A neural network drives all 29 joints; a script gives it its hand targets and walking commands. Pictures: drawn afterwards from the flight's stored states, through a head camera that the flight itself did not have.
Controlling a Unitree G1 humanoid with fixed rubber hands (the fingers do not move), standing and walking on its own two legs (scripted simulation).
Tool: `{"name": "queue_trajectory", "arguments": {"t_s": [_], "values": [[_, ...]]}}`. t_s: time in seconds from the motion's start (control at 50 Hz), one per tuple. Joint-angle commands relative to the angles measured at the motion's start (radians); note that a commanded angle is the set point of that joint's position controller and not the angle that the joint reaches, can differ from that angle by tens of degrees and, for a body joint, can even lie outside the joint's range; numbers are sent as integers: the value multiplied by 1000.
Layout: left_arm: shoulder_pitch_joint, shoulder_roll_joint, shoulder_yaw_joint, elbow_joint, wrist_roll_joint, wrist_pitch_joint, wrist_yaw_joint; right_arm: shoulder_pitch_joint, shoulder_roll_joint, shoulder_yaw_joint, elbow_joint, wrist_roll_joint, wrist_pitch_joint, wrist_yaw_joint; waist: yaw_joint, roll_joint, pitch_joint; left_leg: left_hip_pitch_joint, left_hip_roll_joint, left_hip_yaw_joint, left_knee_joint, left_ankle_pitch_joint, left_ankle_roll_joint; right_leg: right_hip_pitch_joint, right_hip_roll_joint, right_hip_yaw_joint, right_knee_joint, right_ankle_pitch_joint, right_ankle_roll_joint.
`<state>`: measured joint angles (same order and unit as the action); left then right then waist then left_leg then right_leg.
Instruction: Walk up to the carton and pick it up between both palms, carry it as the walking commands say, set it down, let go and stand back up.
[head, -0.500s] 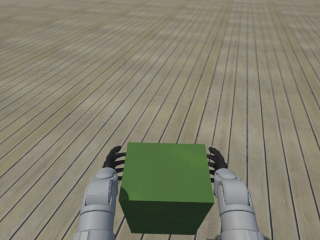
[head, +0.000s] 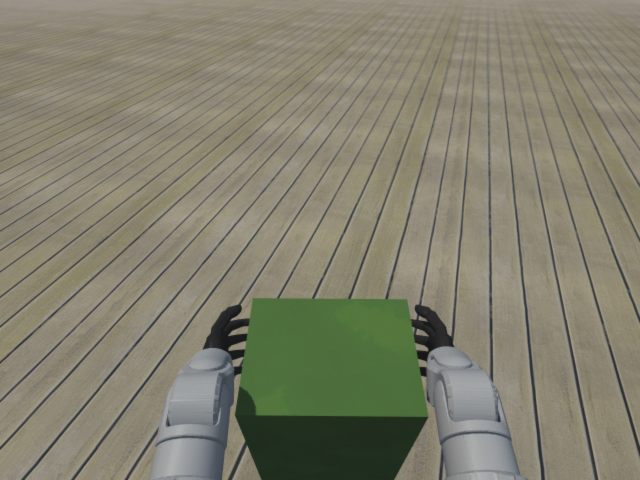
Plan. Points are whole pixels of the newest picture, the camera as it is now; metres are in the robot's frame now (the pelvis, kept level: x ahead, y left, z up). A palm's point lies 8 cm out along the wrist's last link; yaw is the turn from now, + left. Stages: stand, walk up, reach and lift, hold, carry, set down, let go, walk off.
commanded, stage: hold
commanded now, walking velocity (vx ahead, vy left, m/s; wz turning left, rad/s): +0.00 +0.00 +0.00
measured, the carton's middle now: (328, 400) +0.27 +0.00 -0.03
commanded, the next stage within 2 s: carry in 0.52 s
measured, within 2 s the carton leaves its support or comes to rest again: neither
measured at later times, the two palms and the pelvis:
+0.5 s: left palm (213, 359) +0.29 +0.14 +0.05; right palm (435, 357) +0.29 -0.14 +0.05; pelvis +0.00 +0.00 +0.00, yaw +0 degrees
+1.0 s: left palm (153, 381) +0.24 +0.20 +0.07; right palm (394, 371) +0.25 -0.08 +0.06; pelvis -0.01 +0.05 -0.03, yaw +0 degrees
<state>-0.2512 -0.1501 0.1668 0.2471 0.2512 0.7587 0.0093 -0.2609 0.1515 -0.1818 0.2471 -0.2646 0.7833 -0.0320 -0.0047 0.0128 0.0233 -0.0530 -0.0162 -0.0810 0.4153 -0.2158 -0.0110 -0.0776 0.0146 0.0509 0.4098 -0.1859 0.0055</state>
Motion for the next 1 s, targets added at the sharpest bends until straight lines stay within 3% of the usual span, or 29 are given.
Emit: {"name": "queue_trajectory", "arguments": {"t_s": [0.0, 0.22, 0.48, 0.5, 0.58, 0.62, 0.68, 0.74, 0.8, 0.84, 0.86, 0.9, 0.94, 0.98], "values": [[-491, -992, -503, -51, -243, -39, -222, -556, 960, 538, -94, 286, -59, 255, 3, -14, -222, -55, -78, -5, -76, 52, 18, 88, 69, 23, -55, 51, -1], [-562, -1004, -480, 2, -239, -46, -238, -619, 982, 511, -35, 280, -65, 266, 6, -10, -218, -85, -71, -1, -70, -34, 18, 62, 66, 17, -48, -38, -5], [-513, -1007, -500, -30, -243, -40, -233, -563, 977, 526, -69, 283, -62, 266, 9, -3, -245, -42, -67, -7, -70, 82, 13, 90, 72, 18, -46, 74, -5], [-607, -989, -545, -45, -256, -37, -237, -650, 969, 545, -80, 293, -68, 266, 5, -49, -244, -200, 98, -34, 13, -2, 25, -117, -146, 34, 20, 2, -26], [-534, -1004, -588, -124, -286, -6, -203, -617, 985, 624, -161, 351, -32, 242, 17, -91, -371, -236, 65, -16, 190, 89, 24, -129, -245, 142, 18, 63, -72], [-514, -1006, -634, -209, -314, 20, -179, -611, 984, 671, -247, 390, -3, 225, 21, -111, -402, -260, 47, 4, 224, 110, 22, -124, -270, 156, 49, 138, -88], [-452, -995, -702, -331, -354, 78, -144, -555, 961, 721, -358, 425, 55, 189, 19, -94, -442, -266, 36, 16, 213, 159, 39, -137, -259, 124, 124, 240, -76], [-405, -973, -758, -472, -398, 145, -107, -486, 930, 751, -470, 455, 123, 148, 17, -26, -485, -210, 73, -31, 210, 346, 70, -207, -204, 48, 239, 237, -33], [-362, -933, -786, -589, -431, 220, -74, -388, 885, 755, -561, 464, 195, 101, 16, 70, -482, -188, 155, -136, 143, 431, 125, -286, -108, -43, 359, 71, 12], [-353, -906, -788, -633, -451, 266, -61, -342, 858, 735, -598, 453, 236, 71, 21, 113, -433, -242, 174, -166, 92, 376, 148, -300, -60, -99, 334, -127, 15], [-353, -900, -788, -656, -463, 284, -56, -329, 850, 728, -624, 451, 251, 58, 23, 118, -414, -267, 171, -161, 79, 339, 149, -285, -54, -118, 304, -166, 11], [-333, -896, -778, -686, -478, 313, -45, -309, 838, 722, -678, 451, 282, 38, 26, 86, -398, -301, 152, -117, 75, 245, 134, -256, -75, -118, 264, -143, 2], [-306, -888, -760, -708, -487, 336, -32, -282, 831, 719, -723, 451, 306, 21, 27, 30, -397, -359, 118, -76, 107, 149, 107, -200, -131, -73, 217, -88, -13], [-262, -864, -731, -715, -481, 357, -17, -263, 819, 717, -757, 454, 330, 8, 24, -124, -411, -422, 46, 8, 227, 37, 66, -166, -273, 90, 135, 47, -55]]}}
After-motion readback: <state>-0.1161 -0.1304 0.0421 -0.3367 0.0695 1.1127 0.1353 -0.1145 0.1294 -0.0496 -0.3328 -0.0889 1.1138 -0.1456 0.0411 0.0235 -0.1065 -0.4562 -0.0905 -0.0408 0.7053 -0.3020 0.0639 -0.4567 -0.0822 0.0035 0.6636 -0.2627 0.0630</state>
